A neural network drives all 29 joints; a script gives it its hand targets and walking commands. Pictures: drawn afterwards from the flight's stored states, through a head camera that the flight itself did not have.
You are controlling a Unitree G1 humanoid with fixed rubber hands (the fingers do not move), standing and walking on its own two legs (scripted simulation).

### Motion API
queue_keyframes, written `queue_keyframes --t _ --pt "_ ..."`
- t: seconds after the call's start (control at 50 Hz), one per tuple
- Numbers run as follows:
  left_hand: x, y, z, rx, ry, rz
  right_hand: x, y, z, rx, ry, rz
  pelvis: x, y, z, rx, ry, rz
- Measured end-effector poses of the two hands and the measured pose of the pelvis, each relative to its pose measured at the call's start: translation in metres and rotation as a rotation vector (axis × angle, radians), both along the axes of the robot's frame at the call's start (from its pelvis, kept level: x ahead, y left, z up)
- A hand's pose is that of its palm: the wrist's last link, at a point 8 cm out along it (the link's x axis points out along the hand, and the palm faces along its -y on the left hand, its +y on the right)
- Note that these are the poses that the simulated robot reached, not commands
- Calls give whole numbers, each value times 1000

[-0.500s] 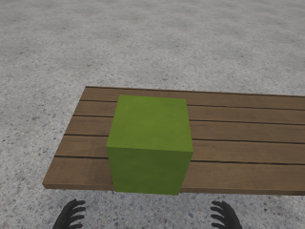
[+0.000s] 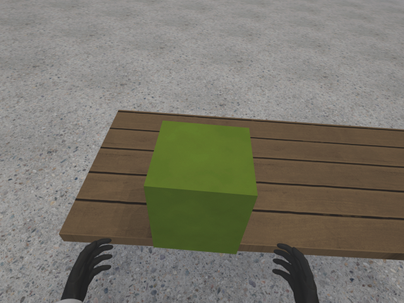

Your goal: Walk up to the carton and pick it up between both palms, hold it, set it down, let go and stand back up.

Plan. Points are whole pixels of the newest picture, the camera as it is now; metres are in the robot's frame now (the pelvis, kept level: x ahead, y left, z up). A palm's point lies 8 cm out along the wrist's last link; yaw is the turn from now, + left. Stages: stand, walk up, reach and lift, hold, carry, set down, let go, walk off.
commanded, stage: reach and lift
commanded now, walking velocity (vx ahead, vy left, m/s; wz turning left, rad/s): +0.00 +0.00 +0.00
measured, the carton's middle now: (200, 188) +0.40 +0.03 -0.01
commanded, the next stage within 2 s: none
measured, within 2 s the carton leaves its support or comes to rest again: neither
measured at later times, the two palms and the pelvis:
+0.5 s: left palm (86, 240) +0.24 +0.24 +0.02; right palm (300, 249) +0.25 -0.17 +0.02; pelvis +0.02 +0.00 +0.00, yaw +0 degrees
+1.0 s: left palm (92, 189) +0.31 +0.24 +0.09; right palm (304, 204) +0.31 -0.18 +0.08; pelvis +0.00 +0.00 +0.01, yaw +0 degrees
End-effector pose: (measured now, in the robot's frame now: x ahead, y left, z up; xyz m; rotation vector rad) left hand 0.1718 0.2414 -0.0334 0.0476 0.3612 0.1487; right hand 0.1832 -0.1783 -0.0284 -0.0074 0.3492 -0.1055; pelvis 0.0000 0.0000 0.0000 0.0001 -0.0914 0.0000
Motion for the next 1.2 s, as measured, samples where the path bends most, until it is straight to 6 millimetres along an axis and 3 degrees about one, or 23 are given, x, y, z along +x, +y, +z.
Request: queue_keyframes --t 0.28,0.62,1.2 --pt "30 -2 15 -18 -66 -16 30 6 13 10 -71 -8 6 4 -1 -1 3 -1" --pt "80 -1 71 -26 -86 -35 84 7 62 49 -129 -13 19 4 4 -5 18 -4" --pt "165 -4 146 -55 -104 -26 157 6 132 41 -161 0 -3 -2 5 -6 71 -15"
